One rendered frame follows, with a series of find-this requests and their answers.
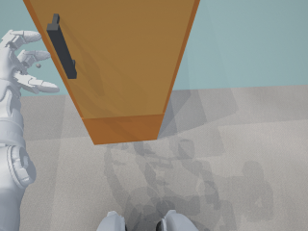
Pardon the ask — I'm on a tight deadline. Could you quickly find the left robot hand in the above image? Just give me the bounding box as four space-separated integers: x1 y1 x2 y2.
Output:
0 30 60 94

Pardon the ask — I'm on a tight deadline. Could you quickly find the robot left thigh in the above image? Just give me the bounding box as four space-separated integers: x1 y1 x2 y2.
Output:
96 215 125 231

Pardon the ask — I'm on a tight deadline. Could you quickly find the cupboard door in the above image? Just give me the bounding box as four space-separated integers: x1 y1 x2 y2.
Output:
30 0 194 119

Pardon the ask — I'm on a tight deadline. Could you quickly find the robot right shin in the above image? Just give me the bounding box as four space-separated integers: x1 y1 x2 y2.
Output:
165 210 176 217

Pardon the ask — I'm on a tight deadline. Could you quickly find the left robot upper arm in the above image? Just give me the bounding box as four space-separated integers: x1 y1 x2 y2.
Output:
0 145 37 231

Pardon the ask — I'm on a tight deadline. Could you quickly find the handle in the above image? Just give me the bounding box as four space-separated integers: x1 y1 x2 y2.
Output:
46 13 77 79

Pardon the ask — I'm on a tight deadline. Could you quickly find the robot left forearm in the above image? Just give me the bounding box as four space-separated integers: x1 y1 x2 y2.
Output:
0 79 26 150

